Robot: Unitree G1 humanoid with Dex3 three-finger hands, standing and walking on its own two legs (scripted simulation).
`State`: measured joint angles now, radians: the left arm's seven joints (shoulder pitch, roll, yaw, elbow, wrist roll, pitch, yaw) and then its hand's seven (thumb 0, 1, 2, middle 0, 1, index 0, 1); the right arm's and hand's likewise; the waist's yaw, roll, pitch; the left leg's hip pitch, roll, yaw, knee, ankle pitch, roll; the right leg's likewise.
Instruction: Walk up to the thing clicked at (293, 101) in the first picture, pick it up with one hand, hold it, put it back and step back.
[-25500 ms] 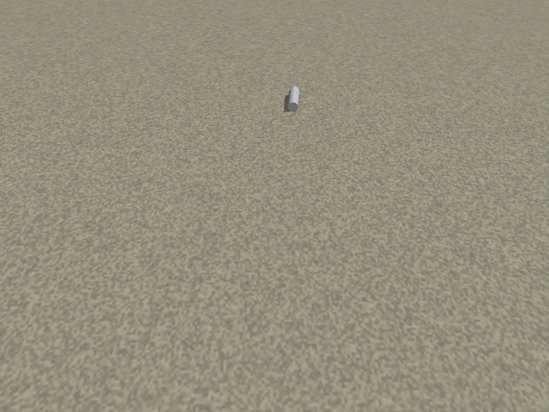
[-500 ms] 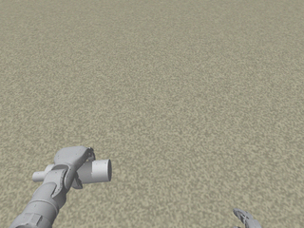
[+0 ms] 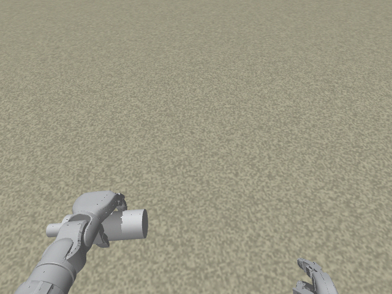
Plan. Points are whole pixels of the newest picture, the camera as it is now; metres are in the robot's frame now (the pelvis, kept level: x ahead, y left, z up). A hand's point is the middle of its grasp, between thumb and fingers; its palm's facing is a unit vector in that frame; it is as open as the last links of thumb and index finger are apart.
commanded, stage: hold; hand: left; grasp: from above
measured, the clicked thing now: (97, 226) +0.30 +0.24 -0.09
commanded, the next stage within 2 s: crouch in 0.82 s
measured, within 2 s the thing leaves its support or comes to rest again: neither
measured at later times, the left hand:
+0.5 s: hand (99, 227) +0.27 +0.22 -0.04, palm faces -0.48 -0.06 -0.88, open 9.5 cm
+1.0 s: hand (100, 224) +0.28 +0.22 -0.04, palm faces -0.47 -0.06 -0.88, open 9.6 cm
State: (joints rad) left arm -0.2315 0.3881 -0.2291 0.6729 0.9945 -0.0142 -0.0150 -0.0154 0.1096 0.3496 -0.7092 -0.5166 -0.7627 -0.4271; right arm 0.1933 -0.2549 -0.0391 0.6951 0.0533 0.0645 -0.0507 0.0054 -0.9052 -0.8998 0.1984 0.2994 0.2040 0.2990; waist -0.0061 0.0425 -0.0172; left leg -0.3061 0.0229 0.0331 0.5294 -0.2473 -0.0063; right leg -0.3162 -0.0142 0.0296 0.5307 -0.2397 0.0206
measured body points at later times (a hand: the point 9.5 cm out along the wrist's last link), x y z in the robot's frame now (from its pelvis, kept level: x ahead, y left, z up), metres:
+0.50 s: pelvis +0.00 +0.00 +0.00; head +0.00 -0.02 +0.45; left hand +0.29 +0.22 +0.01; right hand +0.15 -0.25 -0.11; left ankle +0.02 +0.12 -0.73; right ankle +0.02 -0.13 -0.73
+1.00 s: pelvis +0.00 +0.00 +0.00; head +0.01 -0.02 +0.45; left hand +0.30 +0.22 +0.01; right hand +0.15 -0.25 -0.11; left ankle +0.02 +0.12 -0.73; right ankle +0.02 -0.13 -0.73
